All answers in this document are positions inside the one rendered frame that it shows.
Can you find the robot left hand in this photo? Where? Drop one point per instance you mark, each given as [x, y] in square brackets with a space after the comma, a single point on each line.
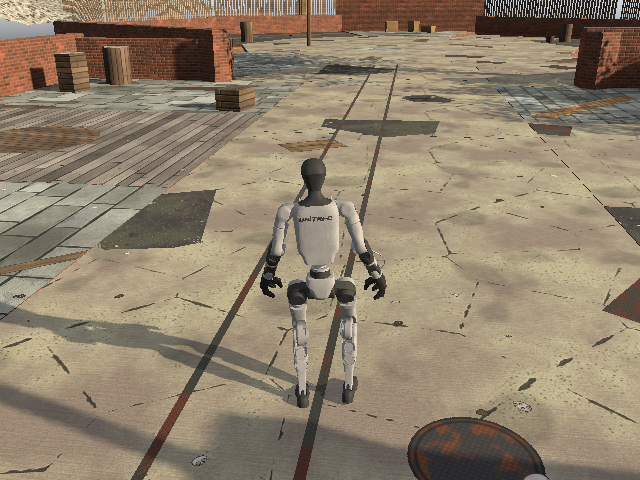
[271, 283]

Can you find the robot right upper arm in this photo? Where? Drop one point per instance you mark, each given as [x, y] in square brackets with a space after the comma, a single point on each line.
[347, 209]

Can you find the robot left shin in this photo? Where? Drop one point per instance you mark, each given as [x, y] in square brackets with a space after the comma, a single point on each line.
[300, 362]

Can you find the robot right forearm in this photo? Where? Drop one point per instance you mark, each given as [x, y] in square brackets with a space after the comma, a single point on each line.
[370, 262]

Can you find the robot right hand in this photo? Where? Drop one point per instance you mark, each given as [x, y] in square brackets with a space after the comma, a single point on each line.
[380, 284]

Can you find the robot torso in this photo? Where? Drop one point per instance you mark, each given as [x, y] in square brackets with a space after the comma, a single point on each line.
[317, 237]

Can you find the robot left forearm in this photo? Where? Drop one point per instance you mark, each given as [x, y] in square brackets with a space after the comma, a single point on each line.
[270, 265]

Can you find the robot left upper arm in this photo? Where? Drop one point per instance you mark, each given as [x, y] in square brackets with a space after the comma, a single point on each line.
[284, 214]

